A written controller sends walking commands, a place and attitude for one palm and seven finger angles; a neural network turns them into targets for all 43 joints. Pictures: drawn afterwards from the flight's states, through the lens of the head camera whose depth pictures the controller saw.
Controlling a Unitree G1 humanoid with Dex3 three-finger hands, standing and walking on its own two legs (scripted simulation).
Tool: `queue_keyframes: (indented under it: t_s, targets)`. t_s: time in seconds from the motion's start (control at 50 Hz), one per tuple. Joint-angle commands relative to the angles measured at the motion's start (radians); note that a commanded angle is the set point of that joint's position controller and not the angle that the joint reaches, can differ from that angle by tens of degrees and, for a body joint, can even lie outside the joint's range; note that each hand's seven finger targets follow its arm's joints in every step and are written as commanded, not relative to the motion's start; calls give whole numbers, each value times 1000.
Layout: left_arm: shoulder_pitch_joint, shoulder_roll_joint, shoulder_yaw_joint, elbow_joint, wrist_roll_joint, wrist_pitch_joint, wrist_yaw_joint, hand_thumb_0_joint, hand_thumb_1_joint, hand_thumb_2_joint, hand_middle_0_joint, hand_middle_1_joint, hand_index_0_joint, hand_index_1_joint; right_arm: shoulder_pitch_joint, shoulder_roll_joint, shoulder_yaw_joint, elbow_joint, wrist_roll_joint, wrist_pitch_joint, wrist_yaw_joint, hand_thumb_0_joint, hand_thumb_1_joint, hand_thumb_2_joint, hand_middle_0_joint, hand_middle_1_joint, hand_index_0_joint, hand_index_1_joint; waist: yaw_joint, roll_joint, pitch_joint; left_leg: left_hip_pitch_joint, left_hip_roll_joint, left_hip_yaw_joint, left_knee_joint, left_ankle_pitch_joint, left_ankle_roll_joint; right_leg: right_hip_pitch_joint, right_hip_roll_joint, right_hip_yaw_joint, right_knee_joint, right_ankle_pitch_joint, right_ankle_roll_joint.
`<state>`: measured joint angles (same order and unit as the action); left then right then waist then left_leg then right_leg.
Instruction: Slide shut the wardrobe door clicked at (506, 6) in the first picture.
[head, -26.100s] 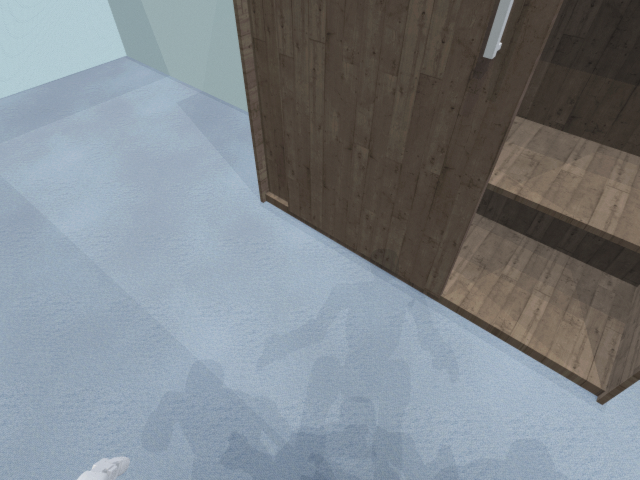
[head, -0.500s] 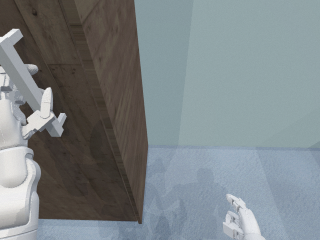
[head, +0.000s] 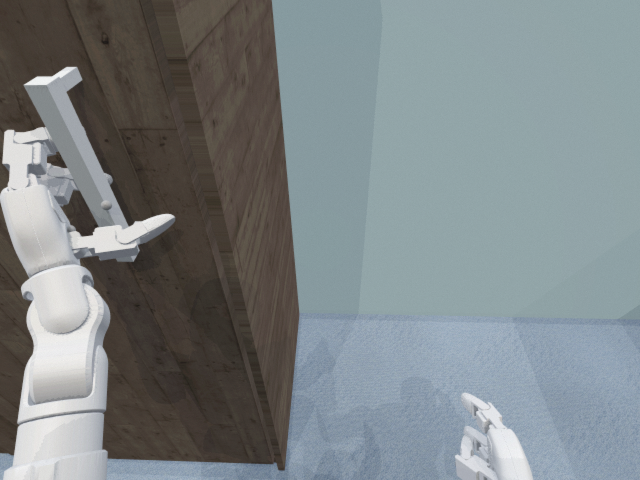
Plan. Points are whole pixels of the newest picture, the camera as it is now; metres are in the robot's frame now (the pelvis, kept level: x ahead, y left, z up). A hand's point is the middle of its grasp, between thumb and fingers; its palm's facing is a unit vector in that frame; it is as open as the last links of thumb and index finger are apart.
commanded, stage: loosen the grip on the handle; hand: left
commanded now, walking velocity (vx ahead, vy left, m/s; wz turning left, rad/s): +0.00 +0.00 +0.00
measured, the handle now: (101, 173) +0.33 +0.27 +0.26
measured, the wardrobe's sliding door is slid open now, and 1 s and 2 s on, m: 0.01 0.01 0.01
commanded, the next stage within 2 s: slip the hand off the handle in 0.26 s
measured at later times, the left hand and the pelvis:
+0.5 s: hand (94, 210) +0.29 +0.27 +0.24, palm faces +0.47 -0.87 -0.16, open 14.8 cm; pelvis +0.04 +0.03 +0.00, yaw +1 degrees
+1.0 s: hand (28, 215) +0.28 +0.32 +0.24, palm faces +0.53 -0.83 -0.20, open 14.7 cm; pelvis +0.04 +0.02 +0.00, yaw +1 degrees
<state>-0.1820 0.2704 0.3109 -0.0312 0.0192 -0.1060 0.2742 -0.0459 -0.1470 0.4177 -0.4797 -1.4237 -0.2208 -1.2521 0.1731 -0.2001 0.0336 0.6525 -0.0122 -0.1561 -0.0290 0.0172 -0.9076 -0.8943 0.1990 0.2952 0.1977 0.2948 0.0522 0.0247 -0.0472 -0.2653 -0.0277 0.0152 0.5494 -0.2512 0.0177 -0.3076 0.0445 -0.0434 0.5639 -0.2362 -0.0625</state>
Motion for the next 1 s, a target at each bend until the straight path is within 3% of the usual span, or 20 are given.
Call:
queue_keyframes:
  t_s: [0.0, 0.04, 0.06, 0.08, 0.1, 0.14, 0.22, 0.24, 0.28, 0.32, 0.34, 0.36, 0.38, 0.44, 0.5, 0.62, 0.68, 0.8, 0.88, 0.98]
  targets:
    - [-441, 217, -73, -217, 57, -115, -34, 0, -550, 200, -357, -1283, -357, -1283, -170, -127, -44, -158, 9, -69, -19, 0, -900, -900, 200, 300, 200, 300, -30, -73, -3, -24, 14, 15, -40, -186, 6, -58, -97, 150, -255, -476, 44]
    - [-465, 232, -70, -229, 45, -117, -62, 0, -550, 200, -330, -1250, -330, -1250, -160, -121, -48, -150, 9, -72, -26, 0, -900, -900, 200, 300, 200, 300, -25, 3, -54, -21, 13, 12, -25, -169, 6, -27, -97, 158, -233, -435, 41]
    - [-371, 355, 61, -220, 36, -109, -67, 0, -550, 200, -317, -1233, -317, -1233, -147, -125, -58, -141, 8, -61, -28, 0, -900, -900, 200, 300, 200, 300, 11, 33, -96, -31, 20, 14, -25, -144, 5, 31, -101, 172, -235, -419, 38]
    - [-367, 325, 35, -216, 27, -105, -80, 0, -550, 200, -303, -1217, -303, -1217, -147, -123, -49, -137, 6, -53, -27, 0, -900, -900, 200, 300, 200, 300, 10, 92, -93, -22, 16, 13, -30, -132, 4, 30, -99, 160, -223, -372, 35]
    - [-392, 280, -7, -237, 15, -103, -94, 0, -550, 200, -290, -1200, -290, -1200, -156, -113, -47, -145, 15, -52, -27, 0, -900, -900, 200, 300, 200, 300, -1, 95, -122, -17, 16, 8, -33, -138, 6, 34, -101, 152, -216, -364, 35]
    - [-376, 201, -57, -232, -29, -106, -110, 0, -550, 200, -263, -1167, -263, -1167, -150, -107, -38, -140, 21, -70, -31, 0, -900, -900, 200, 300, 200, 300, -13, 70, -70, -16, 17, -2, -29, -165, 3, -6, -99, 148, -230, -391, 36]
    - [-309, 173, -46, -319, -71, -116, -101, 0, -550, 200, -250, -1150, -250, -1150, -146, -118, -40, -146, 18, -98, -37, 0, -900, -900, 200, 300, 200, 300, 1, -12, -110, -2, 23, -24, -48, -148, 11, 9, -86, 103, -187, -307, 39]
    - [-291, 189, -25, -321, -71, -115, -93, 0, -550, 200, -250, -1150, -250, -1150, -141, -123, -40, -141, 16, -102, -39, 0, -900, -900, 200, 300, 200, 300, 1, -37, -114, -4, 25, -29, -53, -136, 14, 13, -84, 97, -178, -278, 39]
    - [-268, 208, -2, -364, -61, -113, -77, 0, -550, 200, -250, -1150, -250, -1150, -132, -127, -39, -142, 13, -108, -40, 0, -900, -900, 200, 300, 200, 300, 13, -1, -137, 9, 26, -33, -76, -116, 11, 33, -77, 73, -146, -212, 32]
    - [-238, 176, -31, -399, -54, -103, -67, 0, -550, 200, -250, -1150, -250, -1150, -122, -126, -33, -146, 10, -112, -40, 0, -900, -900, 200, 300, 200, 300, 9, 25, -119, 20, 32, -51, -88, -53, 5, 30, -64, 49, -103, -110, 21]
    - [-135, 261, 75, -344, -51, -88, -62, 0, -550, 200, -250, -1150, -250, -1150, -98, -137, -39, -132, 6, -101, -42, 0, -900, -900, 200, 300, 200, 300, 29, 7, -106, 4, 36, -47, -85, -2, 1, 44, -58, 45, -100, -63, 18]
    - [-120, 230, 46, -361, -56, -74, -71, 0, -550, 200, -250, -1150, -250, -1150, -106, -137, -30, -143, 4, -89, -43, 0, -900, -900, 200, 300, 200, 300, 25, -2, -107, 3, 30, -37, -81, 56, 2, 64, -60, 42, -95, -5, 20]
    - [-129, 272, 87, -373, -51, -64, -72, 0, -550, 200, -250, -1150, -250, -1150, -98, -141, -35, -141, 5, -81, -45, 0, -900, -900, 200, 300, 200, 300, 29, 12, -125, 15, 30, -35, -77, 99, -6, 76, -57, 36, -83, 34, 16]
    - [-90, 227, 73, -428, -78, -45, -94, 0, -550, 200, -250, -1150, -250, -1150, -88, -129, -32, -153, 4, -64, -43, 0, -900, -900, 200, 300, 200, 300, 31, 27, -146, 49, 32, -36, -63, 231, -31, 93, -52, 20, -52, 163, 15]
    - [-61, 236, 114, -430, -115, -24, -113, 0, -550, 200, -250, -1150, -250, -1150, -83, -128, -31, -152, 10, -44, -48, 0, -900, -900, 200, 300, 200, 300, 30, 35, -149, 61, 31, -38, -56, 273, -47, 92, -47, 9, -50, 193, 16]
    - [51, 272, 206, -458, -160, -20, -133, 0, -550, 200, -250, -1150, -250, -1150, -93, -121, -33, -163, 12, -10, -49, 0, -900, -900, 200, 300, 200, 300, 48, -33, -174, 44, 29, -33, -45, 296, -52, 116, -45, 4, -41, 224, 23]
    - [6, 274, 188, -498, -150, -41, -154, 0, -550, 200, -250, -1150, -250, -1150, -97, -124, -37, -168, 11, -10, -52, 0, -900, -900, 200, 300, 200, 300, 35, 37, -174, 71, 28, -25, -35, 290, -47, 84, -47, 13, -44, 212, 22]
    - [-88, 321, 175, -455, -146, -99, -225, 0, -550, 200, -250, -1150, -250, -1150, -82, -138, -37, -153, 14, -36, -73, 0, -900, -900, 200, 300, 200, 300, 6, 85, -139, 61, 27, -43, -40, 184, -37, 22, -46, 25, -58, 102, 19]
    - [-77, 393, 258, -363, -178, -117, -263, 0, -550, 200, -250, -1150, -250, -1150, -84, -146, -37, -138, 20, -51, -93, 0, -900, -900, 200, 300, 200, 300, 22, 40, -127, 18, 22, -50, -49, 105, -24, 34, -48, 30, -76, 34, 22]
    - [13, 368, 288, -337, -234, -105, -290, 0, -550, 200, -250, -1150, -250, -1150, -102, -143, -33, -151, 24, -71, -93, 0, -900, -900, 200, 300, 200, 300, 52, 38, -143, -7, 13, -44, -47, 104, -18, 76, -56, 30, -76, 43, 24]
